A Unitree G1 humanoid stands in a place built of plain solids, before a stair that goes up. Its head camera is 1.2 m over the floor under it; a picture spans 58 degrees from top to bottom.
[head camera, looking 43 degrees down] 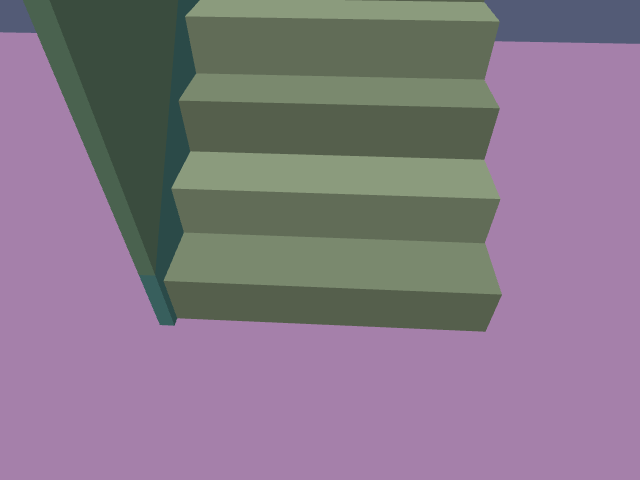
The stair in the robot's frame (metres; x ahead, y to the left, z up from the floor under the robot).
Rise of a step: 0.19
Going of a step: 0.22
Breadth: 1.04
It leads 3 degrees to the right of straight ahead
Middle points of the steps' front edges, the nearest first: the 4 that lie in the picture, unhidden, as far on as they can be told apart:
0.87 -0.03 0.19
1.09 -0.04 0.38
1.31 -0.05 0.57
1.54 -0.07 0.76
